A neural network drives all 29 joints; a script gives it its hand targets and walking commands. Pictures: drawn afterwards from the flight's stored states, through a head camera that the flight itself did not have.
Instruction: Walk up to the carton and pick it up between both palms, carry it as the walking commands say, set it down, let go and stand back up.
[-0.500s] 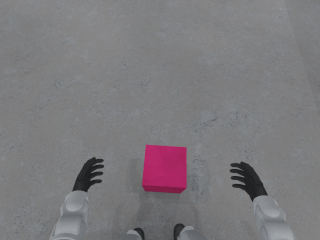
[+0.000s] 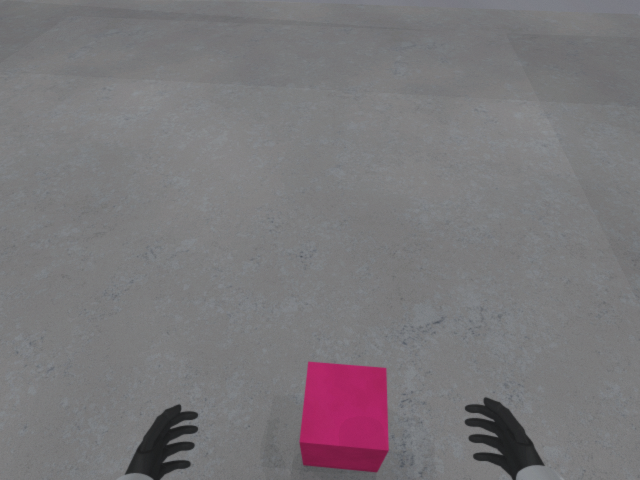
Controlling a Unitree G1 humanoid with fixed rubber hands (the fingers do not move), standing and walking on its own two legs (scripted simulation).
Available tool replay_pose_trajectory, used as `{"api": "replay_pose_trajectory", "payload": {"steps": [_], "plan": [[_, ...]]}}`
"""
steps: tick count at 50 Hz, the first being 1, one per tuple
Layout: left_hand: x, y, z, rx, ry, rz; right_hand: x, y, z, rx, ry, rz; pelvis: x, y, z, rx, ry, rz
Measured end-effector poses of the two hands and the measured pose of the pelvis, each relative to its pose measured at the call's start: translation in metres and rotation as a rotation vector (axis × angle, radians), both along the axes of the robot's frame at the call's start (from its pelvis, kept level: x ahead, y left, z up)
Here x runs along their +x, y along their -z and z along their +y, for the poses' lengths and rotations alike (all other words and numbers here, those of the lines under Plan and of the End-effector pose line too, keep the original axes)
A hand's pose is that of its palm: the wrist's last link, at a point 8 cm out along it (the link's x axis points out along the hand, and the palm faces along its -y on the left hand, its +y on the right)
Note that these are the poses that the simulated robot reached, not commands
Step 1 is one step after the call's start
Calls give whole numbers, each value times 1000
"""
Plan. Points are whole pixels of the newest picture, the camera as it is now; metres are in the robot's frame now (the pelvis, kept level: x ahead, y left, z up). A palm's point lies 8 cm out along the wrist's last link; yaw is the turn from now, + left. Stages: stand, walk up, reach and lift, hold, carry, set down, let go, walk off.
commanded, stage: let go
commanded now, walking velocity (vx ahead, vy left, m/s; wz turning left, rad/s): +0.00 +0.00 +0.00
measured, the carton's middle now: (343, 418) +0.39 -0.05 -0.65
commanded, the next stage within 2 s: stand in 0.16 s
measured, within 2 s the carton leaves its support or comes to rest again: neither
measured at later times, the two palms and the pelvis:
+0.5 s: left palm out of the picture +0.12 +0.28 -0.09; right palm out of the picture +0.14 -0.30 -0.09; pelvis +0.01 -0.01 +0.00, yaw +0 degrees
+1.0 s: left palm out of the picture +0.11 +0.28 -0.09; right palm out of the picture +0.12 -0.31 -0.10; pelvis +0.01 -0.01 +0.00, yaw +1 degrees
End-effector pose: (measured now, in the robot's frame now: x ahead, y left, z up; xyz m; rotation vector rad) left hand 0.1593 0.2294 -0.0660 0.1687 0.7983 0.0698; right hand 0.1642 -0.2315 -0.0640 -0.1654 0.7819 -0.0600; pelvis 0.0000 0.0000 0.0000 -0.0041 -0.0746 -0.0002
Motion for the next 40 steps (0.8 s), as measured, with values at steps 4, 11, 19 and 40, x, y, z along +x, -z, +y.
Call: {"api": "replay_pose_trajectory", "payload": {"steps": [4, 11, 19, 40], "plan": [[-1, 0, -1, 5, 0, 1, -2, 0, -2, -5, 6, 8, 0, 0, -2, 0, -2, -11], [-4, 6, 10, 86, -7, 11, -6, 7, -20, -89, 19, 32, -2, 4, -6, -2, 4, 17], [-29, 17, 46, 202, -52, 116, -17, 18, -56, -184, 39, 84, 3, 5, -9, -3, -2, 62], [-41, 27, 51, 212, -81, 203, -29, 30, -71, -212, 36, 185, 11, 1, -14, -2, -15, 53]]}}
